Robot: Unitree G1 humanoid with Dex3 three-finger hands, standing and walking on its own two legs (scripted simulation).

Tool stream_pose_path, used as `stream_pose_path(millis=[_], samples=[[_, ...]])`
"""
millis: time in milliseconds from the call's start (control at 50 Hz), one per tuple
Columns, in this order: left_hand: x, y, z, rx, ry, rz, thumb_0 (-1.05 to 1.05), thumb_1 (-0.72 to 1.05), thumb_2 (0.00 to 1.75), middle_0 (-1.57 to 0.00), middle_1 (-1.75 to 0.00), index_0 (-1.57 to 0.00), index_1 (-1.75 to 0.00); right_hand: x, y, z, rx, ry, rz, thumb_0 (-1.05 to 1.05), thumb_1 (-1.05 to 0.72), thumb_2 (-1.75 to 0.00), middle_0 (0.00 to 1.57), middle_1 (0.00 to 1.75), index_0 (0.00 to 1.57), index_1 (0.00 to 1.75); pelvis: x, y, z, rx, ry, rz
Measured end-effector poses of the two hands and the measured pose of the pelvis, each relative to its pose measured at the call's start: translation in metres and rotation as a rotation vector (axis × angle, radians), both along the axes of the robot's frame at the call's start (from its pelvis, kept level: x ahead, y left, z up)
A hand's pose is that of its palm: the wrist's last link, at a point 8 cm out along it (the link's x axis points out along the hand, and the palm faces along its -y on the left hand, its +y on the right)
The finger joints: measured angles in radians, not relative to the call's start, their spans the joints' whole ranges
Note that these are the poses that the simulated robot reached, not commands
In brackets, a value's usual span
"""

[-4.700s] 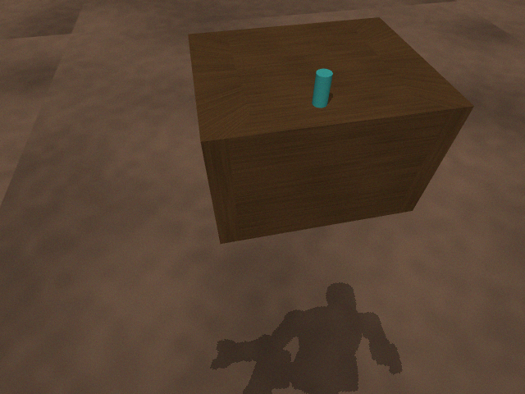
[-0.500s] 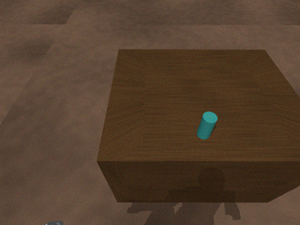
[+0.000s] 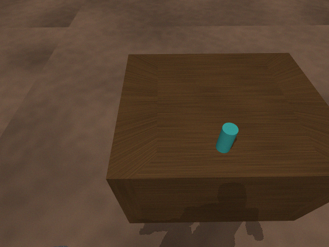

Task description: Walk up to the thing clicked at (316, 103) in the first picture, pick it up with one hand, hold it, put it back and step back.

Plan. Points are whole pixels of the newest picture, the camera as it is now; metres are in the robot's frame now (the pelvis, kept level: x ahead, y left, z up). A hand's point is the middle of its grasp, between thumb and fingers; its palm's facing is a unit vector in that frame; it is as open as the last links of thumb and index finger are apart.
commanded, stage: stand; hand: right
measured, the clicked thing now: (226, 138) +0.48 -0.20 -0.12
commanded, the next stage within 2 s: none
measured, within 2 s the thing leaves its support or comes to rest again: neither
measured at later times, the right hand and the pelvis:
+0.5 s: hand out of the picture +0.07 -0.26 -0.16, palm faces -0.03 +0.95 -0.33, open 7.4 cm; pelvis -0.01 -0.01 +0.00, yaw +0 degrees
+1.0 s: hand out of the picture +0.05 -0.26 -0.16, palm faces -0.03 +0.94 -0.33, open 7.4 cm; pelvis -0.01 -0.01 +0.00, yaw +1 degrees
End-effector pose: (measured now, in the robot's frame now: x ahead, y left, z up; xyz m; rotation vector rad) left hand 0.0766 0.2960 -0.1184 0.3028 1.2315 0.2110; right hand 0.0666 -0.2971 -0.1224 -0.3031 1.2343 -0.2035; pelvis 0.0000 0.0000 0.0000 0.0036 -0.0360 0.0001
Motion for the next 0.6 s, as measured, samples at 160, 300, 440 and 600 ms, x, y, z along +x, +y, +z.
stream_pose_path(millis=[160,300,440,600], samples=[[-0.001,-0.001,0.001,0.007,0.000,-0.012,0.00,0.91,0.89,-0.20,-0.30,-0.20,-0.30,0.008,0.000,0.001,0.006,-0.004,0.013,0.00,-0.91,-0.90,0.20,0.30,0.20,0.30,-0.003,-0.002,0.001,0.000,0.003,0.004],[-0.004,-0.003,0.002,0.008,-0.003,-0.013,0.00,0.91,0.89,-0.20,-0.30,-0.20,-0.30,0.010,-0.002,0.002,0.007,-0.011,0.021,0.00,-0.91,-0.90,0.20,0.30,0.20,0.30,-0.005,-0.004,0.002,0.001,0.001,0.007],[-0.011,-0.005,0.004,0.011,-0.004,-0.010,0.00,0.91,0.89,-0.20,-0.30,-0.20,-0.30,0.005,-0.004,0.002,0.010,-0.012,0.022,0.00,-0.91,-0.90,0.20,0.30,0.20,0.30,-0.008,-0.006,0.002,0.001,-0.005,0.007],[-0.021,-0.006,0.004,0.015,0.004,-0.005,0.00,0.91,0.89,-0.20,-0.30,-0.20,-0.30,-0.007,-0.008,0.000,0.013,0.003,0.018,0.00,-0.91,-0.90,0.20,0.30,0.20,0.30,-0.013,-0.010,0.002,0.002,-0.009,0.009]])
